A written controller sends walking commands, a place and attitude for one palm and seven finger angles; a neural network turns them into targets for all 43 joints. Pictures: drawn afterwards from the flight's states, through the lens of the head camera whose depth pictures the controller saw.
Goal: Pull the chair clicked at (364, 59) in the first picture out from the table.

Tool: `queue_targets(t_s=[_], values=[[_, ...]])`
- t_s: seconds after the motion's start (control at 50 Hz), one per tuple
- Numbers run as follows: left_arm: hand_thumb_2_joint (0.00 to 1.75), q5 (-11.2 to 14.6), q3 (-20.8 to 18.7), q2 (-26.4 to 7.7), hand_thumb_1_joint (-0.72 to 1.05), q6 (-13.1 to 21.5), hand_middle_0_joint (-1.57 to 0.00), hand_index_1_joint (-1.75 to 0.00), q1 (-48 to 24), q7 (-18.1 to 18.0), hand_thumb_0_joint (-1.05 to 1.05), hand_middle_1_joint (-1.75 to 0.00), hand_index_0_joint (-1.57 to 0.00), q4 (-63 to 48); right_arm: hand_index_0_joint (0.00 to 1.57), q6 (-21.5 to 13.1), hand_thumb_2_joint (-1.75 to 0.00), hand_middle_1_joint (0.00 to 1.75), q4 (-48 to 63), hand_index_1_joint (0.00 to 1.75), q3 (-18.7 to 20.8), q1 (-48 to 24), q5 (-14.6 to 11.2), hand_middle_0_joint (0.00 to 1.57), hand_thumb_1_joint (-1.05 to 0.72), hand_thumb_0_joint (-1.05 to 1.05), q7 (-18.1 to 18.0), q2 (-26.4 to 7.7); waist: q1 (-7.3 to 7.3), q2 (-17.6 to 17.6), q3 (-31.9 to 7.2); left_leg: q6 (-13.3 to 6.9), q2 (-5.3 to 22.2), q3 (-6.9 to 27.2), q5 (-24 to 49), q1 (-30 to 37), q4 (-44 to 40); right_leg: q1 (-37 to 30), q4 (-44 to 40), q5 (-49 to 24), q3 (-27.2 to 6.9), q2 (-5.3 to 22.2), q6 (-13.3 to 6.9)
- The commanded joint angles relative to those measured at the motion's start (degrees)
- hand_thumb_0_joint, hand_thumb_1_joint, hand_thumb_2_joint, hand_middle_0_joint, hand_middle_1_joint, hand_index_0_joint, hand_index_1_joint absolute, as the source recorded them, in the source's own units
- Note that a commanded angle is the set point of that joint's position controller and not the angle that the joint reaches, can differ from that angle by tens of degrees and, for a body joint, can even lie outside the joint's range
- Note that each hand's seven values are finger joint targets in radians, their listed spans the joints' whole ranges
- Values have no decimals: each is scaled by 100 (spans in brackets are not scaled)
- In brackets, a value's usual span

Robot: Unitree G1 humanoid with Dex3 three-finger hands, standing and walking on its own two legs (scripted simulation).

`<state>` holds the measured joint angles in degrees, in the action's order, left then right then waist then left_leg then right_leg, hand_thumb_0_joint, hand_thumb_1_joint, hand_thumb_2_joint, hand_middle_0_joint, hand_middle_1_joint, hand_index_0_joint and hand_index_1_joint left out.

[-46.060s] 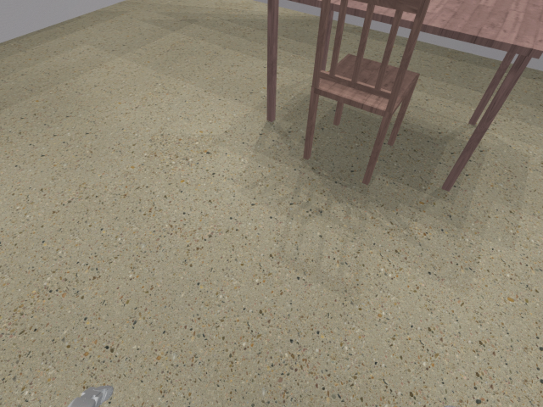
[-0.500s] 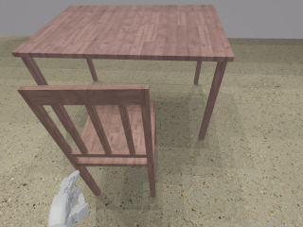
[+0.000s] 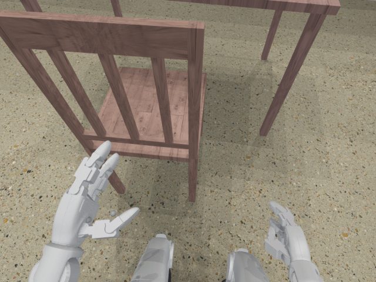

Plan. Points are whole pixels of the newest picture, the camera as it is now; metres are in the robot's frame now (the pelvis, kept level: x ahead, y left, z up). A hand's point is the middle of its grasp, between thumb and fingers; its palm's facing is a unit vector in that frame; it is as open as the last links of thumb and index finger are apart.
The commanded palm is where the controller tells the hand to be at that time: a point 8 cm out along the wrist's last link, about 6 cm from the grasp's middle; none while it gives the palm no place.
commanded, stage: raise the hand toward the chair's back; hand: left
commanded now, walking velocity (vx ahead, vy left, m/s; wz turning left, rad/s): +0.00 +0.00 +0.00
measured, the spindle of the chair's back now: (123, 103) +0.51 +0.22 +0.03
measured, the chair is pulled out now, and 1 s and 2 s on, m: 0.29 0.29 0.29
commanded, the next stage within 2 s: aim the fingers beside a spindle in 1.40 s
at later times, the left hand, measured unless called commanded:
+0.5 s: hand (101, 198) +0.25 +0.19 +0.07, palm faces -0.03 -1.00 -0.04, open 15.8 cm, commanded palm +0.23 +0.25 +0.08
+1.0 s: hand (88, 176) +0.28 +0.22 +0.08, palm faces +0.00 -1.00 -0.08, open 16.9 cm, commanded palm +0.25 +0.27 +0.09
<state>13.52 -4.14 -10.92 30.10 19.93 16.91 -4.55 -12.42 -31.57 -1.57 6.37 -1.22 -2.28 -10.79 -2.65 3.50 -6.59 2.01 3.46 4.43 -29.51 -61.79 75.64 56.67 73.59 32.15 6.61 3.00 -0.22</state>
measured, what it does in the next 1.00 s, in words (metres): stands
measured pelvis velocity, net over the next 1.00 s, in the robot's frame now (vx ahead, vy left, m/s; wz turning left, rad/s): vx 0.03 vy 0.01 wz -0.01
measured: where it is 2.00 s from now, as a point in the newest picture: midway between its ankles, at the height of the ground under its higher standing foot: outside the picture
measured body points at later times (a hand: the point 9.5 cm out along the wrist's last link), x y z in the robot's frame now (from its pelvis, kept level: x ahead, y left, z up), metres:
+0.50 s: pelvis +0.02 +0.01 +0.02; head +0.10 +0.02 +0.47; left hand +0.25 +0.24 +0.07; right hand +0.21 -0.24 -0.04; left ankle +0.07 +0.14 -0.62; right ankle +0.04 -0.12 -0.62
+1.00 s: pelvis +0.03 +0.01 +0.03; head +0.10 +0.01 +0.48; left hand +0.28 +0.27 +0.09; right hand +0.20 -0.24 -0.05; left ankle +0.07 +0.14 -0.62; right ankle +0.04 -0.12 -0.62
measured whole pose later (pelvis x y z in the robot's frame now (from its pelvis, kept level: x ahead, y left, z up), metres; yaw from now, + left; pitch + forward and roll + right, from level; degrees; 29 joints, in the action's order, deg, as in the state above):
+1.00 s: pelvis +0.03 +0.01 +0.03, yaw +0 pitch +15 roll -3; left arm 16.0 -14.2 -15.1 20.6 15.3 17.3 4.0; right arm -10.8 -32.5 0.4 12.9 -2.0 -3.2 -14.0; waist 1.0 2.7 -7.7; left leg 1.1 3.3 2.5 -28.8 -53.3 66.5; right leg 48.5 63.8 30.4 5.3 3.0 1.0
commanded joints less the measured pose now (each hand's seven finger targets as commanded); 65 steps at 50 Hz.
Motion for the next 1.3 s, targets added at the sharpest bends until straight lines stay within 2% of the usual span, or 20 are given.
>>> queue_targets(t_s=[0.0, 0.04, 0.12, 0.14, 0.22, 0.26, 0.32, 0.38, 0.42, 0.5, 0.58, 0.66, 0.74, 0.82, 0.9, 0.98, 1.04, 1.14, 1.22, 1.28], values=[[54, 203, -761, -854, 6, -1367, -12, -17, 548, 263, 0, -17, -12, -540, 20, -62, -90, 30, 1239, 30, 545, -118, -185, 20, -90, 0, -258, -981, 103, -901, -1736, -361, -403, -334, 380, 1049, -1514, -1618, -2002, 63, -700, -187, 23], [52, 347, -1234, -881, 1, -1499, -11, -16, 712, -161, 0, -16, -11, -1151, 20, 27, -90, 30, 1310, 30, 549, -126, -144, 20, -90, 0, -246, -776, -134, -657, -2172, -338, -388, -365, 881, 1348, -1611, -1959, -1851, -505, -557, -199, 6], [48, 249, -1277, -781, -8, -689, -10, -15, 392, -997, 0, -15, -10, -1759, 20, -69, -90, 30, 962, 30, 550, 38, -35, 20, -90, 0, -195, -552, -75, -425, -1749, -303, -277, -318, 1439, 1569, -1676, -1582, -1578, -1179, -254, -315, -59], [47, 107, -1050, -701, -10, -413, -10, -14, 343, -1056, 0, -14, -10, -1878, 20, -109, -90, 30, 897, 30, 553, 129, 9, 20, -90, 0, -164, -567, 4, -142, -1658, -295, -266, -323, 1458, 1641, -1672, -1333, -1510, -1142, -236, -324, -89], [43, -164, -266, -325, -20, 118, -9, -13, 179, -722, 0, -13, -9, -934, 20, -245, -90, 30, 675, 30, 562, 244, 50, 20, -90, 0, -80, -794, 543, -176, -918, -301, -246, -247, 849, 1379, -1519, -524, -1534, -577, -211, -311, -78], [41, -76, -168, -362, -24, 9, -9, -12, 306, -347, 0, -12, -9, -545, 20, -298, -90, 30, 708, 30, 585, 328, -24, 20, -90, 0, -109, -936, 578, -254, -838, -290, -272, -250, 431, 1262, -1568, -520, -1678, -266, -290, -293, -72], [38, 91, -622, -835, -31, -362, -8, -11, 355, -37, 0, -11, -8, -564, 20, -326, -90, 30, 860, 30, 616, 331, -116, 20, -90, 0, -174, -1039, 386, -176, -1250, -316, -310, -279, 438, 1400, -1718, -918, -1838, -246, -391, -273, -78], [35, 261, -1208, -1151, -38, -465, -7, -10, 271, -194, 0, -10, -7, -1363, 20, -321, -90, 30, 965, 30, 644, 310, -94, 20, -90, 0, -220, -951, 140, 21, -1954, -322, -310, -304, 1160, 1897, -1827, -1440, -1734, -959, -288, -271, -83], [33, 279, -1476, -1246, -43, -381, -7, -9, 262, -509, 0, -9, -7, -1696, 20, -296, -90, 30, 910, 30, 644, 306, -56, 20, -90, 0, -216, -846, 41, 210, -2069, -291, -292, -274, 1604, 2137, -1856, -1479, -1601, -1324, -177, -314, -106], [30, 191, -1009, -710, -50, -242, -6, -8, 133, -749, 0, -8, -6, -1230, 20, -238, -90, 30, 810, 30, 578, 338, 14, 20, -90, 0, -108, -813, 322, 161, -1408, -249, -263, -230, 1585, 2111, -1832, -1075, -1633, -1328, -71, -340, -84], [30, -19, -552, -605, -50, -523, -6, -8, 16, -291, 0, -8, -6, -325, 20, -142, -90, 30, 861, 30, 551, 408, -32, 20, -90, 0, -90, -994, 516, -197, -924, -262, -260, -209, 993, 1732, -1847, -852, -1749, -939, -114, -349, -61], [30, 159, -910, -1040, -50, -797, -6, -8, -362, 91, 0, -8, -6, -482, 20, -118, -90, 30, 1031, 30, 496, 426, -77, 20, -90, 0, -169, -1081, 450, -189, -1225, -314, -319, -259, 897, 1835, -1913, -1235, -1965, -889, -226, -322, -59], [30, 351, -1566, -1405, -50, -487, -6, -8, -572, -137, 0, -8, -6, -1405, 20, -187, -90, 30, 995, 30, 494, 420, -7, 20, -90, 0, -208, -954, 210, 206, -2039, -303, -299, -252, 1779, 2411, -1894, -1589, -1794, -1598, -208, -319, -90], [30, 351, -1489, -1162, -50, -292, -6, -8, -544, -342, 0, -8, -6, -854, 20, -205, -90, 30, 744, 30, 489, 421, 11, 20, -90, 0, -165, -898, 344, 65, -1598, -272, -261, -212, 1826, 2290, -1857, -1330, -1775, -1586, -137, -352, -73], [30, 238, -1028, -916, -50, -598, -6, -8, -528, 15, 0, -8, -6, 55, 20, -145, -90, 30, 741, 30, 500, 452, -57, 20, -90, 0, -135, -1065, 488, -1, -1054, -261, -285, -251, 1128, 1929, -1964, -1111, -1948, -1075, -163, -326, -54], [30, 365, -1218, -1173, -50, -892, -6, -8, -435, 291, 0, -8, -6, -192, 20, -138, -90, 30, 920, 30, 550, 465, -101, 20, -90, 0, -174, -1139, 373, -177, -1555, -323, -328, -312, 1411, 2110, -2033, -1638, -2086, -1448, -250, -298, -32], [30, 461, -1608, -1417, -50, -686, -6, -8, -504, 80, 0, -8, -6, -707, 20, -164, -90, 30, 928, 30, 556, 445, -58, 20, -90, 0, -181, -1044, 276, -168, -1823, -320, -322, -314, 1663, 2228, -2029, -1816, -2035, -1642, -255, -307, -26], [30, 342, -1561, -1201, -50, -166, -6, -8, -589, -365, 0, -8, -6, -594, 20, -205, -90, 30, 714, 30, 554, 455, 1, 20, -90, 0, -132, -948, 334, 30, -1403, -262, -282, -294, 1603, 2169, -1973, -1400, -1885, -1431, -185, -321, -59], [30, 195, -1160, -996, -50, -351, -6, -8, -465, -121, 0, -8, -6, 83, 20, -151, -90, 30, 729, 30, 565, 469, -44, 20, -90, 0, -98, -1056, 442, -17, -1136, -284, -290, -342, 1264, 1951, -1956, -1248, -1974, -1203, -245, -302, -50], [30, 262, -1133, -1125, -50, -567, -6, -8, -517, 126, 0, -8, -6, -149, 20, -132, -90, 30, 856, 30, 559, 496, -80, 20, -90, 0, -130, -1113, 409, -11, -1446, -310, -318, -351, 1345, 2089, -2001, -1509, -2042, -1375, -288, -281, -43]])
